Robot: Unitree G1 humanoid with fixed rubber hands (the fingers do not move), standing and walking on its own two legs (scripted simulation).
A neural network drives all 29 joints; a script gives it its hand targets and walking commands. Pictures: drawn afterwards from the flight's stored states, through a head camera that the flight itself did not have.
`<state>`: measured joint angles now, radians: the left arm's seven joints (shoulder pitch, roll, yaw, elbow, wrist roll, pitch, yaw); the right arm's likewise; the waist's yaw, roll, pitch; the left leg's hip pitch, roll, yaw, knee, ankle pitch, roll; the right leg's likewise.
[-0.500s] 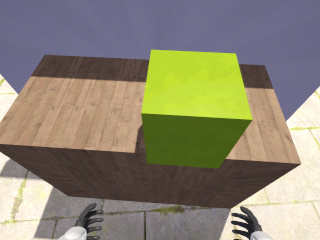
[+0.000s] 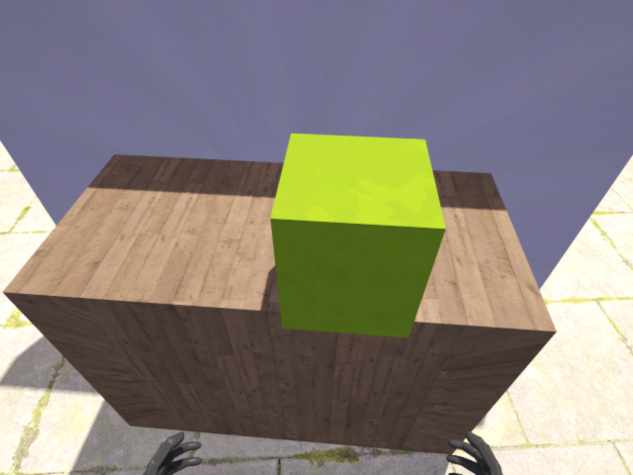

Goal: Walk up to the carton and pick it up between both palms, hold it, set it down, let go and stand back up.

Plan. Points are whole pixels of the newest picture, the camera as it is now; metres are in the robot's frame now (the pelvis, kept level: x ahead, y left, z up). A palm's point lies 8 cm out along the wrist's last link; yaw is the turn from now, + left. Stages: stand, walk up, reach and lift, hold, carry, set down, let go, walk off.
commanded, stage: reach and lift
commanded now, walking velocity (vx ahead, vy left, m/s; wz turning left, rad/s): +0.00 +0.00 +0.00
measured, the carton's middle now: (351, 237) +0.47 -0.02 +0.04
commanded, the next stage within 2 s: none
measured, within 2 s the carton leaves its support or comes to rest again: neither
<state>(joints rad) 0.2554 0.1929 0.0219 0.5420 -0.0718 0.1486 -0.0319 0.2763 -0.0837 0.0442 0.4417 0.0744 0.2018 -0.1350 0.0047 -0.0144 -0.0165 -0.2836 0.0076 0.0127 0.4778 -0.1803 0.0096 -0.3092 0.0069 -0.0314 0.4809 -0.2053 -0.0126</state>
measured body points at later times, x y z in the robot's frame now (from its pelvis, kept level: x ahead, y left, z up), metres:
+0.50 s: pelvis +0.01 +0.03 +0.00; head -0.01 +0.03 +0.44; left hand +0.24 +0.23 -0.05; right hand +0.22 -0.18 -0.05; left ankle +0.05 +0.12 -0.74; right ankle +0.07 -0.11 -0.74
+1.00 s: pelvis +0.09 +0.01 +0.01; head +0.09 +0.01 +0.46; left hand +0.28 +0.22 -0.02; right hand +0.28 -0.19 -0.01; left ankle +0.05 +0.12 -0.74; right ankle +0.07 -0.11 -0.74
